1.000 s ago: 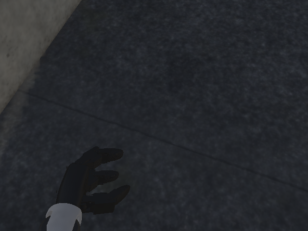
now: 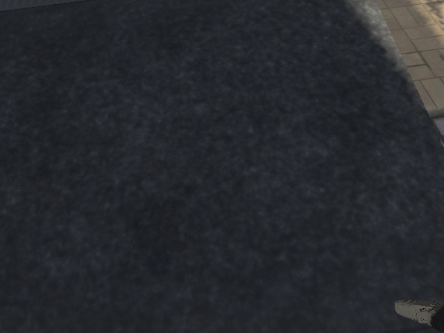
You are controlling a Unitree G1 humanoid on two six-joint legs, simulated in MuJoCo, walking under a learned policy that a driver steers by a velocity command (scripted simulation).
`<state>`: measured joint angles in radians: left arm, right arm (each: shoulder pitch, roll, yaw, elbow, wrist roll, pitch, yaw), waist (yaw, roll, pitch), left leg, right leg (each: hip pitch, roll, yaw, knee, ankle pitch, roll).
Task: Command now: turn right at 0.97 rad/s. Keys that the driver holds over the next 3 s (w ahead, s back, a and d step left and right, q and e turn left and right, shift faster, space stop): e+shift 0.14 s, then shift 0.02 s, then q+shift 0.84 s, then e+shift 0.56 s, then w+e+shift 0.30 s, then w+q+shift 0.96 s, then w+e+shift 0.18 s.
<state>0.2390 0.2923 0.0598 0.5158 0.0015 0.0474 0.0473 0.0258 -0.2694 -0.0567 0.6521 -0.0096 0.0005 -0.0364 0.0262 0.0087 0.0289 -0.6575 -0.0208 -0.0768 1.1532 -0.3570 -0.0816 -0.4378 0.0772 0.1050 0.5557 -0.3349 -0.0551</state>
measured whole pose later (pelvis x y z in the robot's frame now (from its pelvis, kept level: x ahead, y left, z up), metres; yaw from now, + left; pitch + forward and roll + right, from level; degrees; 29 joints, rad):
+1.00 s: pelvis -0.04 +0.06 -0.03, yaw +20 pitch +3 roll +0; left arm 0.16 0.32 0.08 0.68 0.03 0.04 0.04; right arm 0.10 -0.29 -0.07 0.51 0.03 0.06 0.01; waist 0.03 -0.03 0.04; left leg -0.46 0.01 0.07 0.71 -0.50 0.01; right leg -0.38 -0.18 -0.16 0.92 -0.64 0.09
